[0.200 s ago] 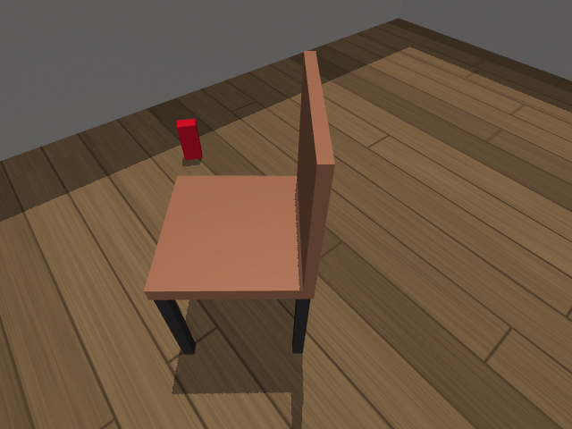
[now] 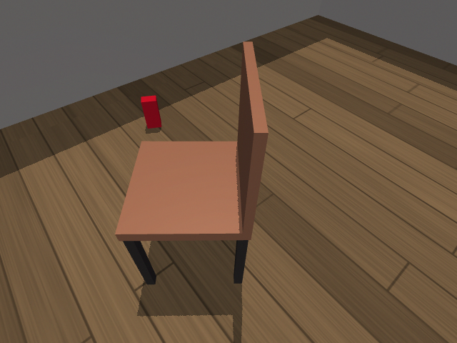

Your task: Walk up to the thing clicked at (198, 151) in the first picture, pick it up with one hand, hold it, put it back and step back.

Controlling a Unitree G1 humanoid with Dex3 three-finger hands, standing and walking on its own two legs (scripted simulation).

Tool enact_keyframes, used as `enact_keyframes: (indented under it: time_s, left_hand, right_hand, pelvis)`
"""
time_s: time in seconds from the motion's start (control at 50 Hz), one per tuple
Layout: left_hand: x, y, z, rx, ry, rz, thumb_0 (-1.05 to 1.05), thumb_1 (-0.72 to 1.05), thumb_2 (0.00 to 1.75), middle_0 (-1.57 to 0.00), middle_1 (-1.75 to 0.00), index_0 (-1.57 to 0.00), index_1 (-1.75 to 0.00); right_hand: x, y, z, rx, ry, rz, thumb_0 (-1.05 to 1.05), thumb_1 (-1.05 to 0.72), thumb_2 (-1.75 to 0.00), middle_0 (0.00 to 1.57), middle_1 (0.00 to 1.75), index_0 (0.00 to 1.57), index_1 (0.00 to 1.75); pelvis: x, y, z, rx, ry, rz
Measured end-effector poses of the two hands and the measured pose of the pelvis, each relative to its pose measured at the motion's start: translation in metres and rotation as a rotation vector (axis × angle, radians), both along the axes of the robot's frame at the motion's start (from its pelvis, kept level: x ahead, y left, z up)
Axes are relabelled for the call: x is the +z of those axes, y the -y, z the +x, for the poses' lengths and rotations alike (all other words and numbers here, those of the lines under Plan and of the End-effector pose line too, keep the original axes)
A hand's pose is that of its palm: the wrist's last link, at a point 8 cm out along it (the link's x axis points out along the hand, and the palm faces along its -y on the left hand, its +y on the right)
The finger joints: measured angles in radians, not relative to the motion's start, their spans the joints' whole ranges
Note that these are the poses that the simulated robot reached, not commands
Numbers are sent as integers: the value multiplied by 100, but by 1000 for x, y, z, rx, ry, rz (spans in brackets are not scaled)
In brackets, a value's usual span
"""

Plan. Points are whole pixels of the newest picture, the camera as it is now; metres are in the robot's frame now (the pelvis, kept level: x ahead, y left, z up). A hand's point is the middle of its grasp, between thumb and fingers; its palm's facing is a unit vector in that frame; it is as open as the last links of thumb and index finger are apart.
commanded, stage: stand
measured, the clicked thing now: (151, 112) +1.58 +0.56 -0.67
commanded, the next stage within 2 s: walk up in 0.92 s
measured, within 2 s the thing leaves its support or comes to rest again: neither
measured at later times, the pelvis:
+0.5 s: pelvis +0.01 +0.00 +0.00, yaw +0 degrees
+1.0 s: pelvis +0.00 +0.01 -0.01, yaw -5 degrees
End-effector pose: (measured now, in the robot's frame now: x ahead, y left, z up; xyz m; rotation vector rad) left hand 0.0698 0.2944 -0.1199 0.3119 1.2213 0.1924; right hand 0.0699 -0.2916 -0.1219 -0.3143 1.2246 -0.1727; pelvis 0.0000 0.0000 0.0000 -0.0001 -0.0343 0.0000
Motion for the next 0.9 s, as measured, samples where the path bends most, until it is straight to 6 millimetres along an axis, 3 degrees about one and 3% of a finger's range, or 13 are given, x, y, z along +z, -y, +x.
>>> enact_keyframes:
  time_s: [0.9]
  left_hand:
    - [0, -4, 7, 11, -10, 4, 0, 90, 90, -21, -30, -20, -30]
  right_hand:
    - [2, -1, 10, -3, -8, -7, 1, -90, -90, 20, 30, 21, 30]
  pelvis:
    - [1, -3, 10, 5, -4, -1]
